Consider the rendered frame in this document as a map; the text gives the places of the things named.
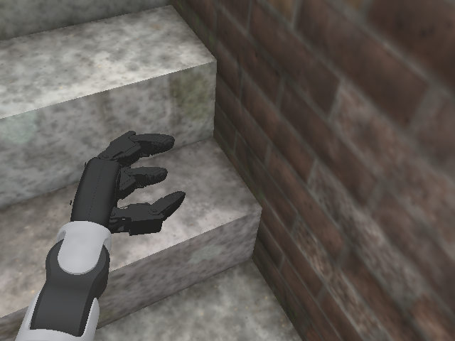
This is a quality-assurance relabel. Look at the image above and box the robot left forearm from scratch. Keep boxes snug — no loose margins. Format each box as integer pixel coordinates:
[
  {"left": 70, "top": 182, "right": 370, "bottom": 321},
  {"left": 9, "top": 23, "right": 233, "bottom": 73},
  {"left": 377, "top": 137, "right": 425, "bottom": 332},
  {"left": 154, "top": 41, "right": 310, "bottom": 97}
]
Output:
[{"left": 15, "top": 221, "right": 112, "bottom": 341}]

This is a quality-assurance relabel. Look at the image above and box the left robot hand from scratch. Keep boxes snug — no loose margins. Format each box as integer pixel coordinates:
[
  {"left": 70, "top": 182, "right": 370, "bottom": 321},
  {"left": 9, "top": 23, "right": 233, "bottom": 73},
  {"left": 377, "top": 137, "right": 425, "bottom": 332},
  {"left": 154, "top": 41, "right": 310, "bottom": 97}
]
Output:
[{"left": 70, "top": 131, "right": 186, "bottom": 236}]

